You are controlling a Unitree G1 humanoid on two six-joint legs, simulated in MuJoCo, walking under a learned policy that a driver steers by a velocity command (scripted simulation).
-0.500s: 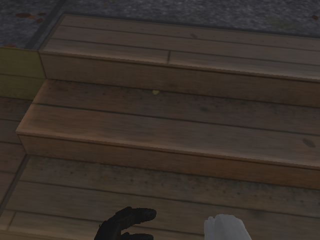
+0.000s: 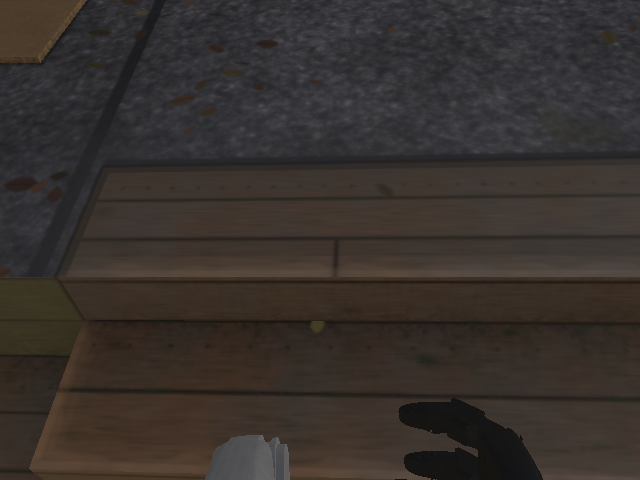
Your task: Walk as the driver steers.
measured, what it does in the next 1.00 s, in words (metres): climbs, turning right: left foot 0.14 m higher, then right foot 0.14 m higher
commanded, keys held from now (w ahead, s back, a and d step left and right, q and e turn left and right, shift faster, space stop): w+e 0.70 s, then q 0.30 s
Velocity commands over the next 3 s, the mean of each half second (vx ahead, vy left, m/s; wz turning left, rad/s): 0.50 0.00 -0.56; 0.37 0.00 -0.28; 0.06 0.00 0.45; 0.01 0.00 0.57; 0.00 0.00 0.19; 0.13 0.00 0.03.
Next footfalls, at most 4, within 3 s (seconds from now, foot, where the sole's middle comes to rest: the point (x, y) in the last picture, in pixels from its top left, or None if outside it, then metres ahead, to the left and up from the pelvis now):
0.12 left None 0.26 0.14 -0.64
0.68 right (537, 421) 0.52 -0.25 -0.50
1.24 left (476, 235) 0.81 -0.16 -0.36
1.96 right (583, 207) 0.88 -0.36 -0.36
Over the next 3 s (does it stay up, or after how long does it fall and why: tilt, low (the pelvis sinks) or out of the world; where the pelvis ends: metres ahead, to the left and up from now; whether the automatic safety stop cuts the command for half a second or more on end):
stays up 0.89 -0.26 0.41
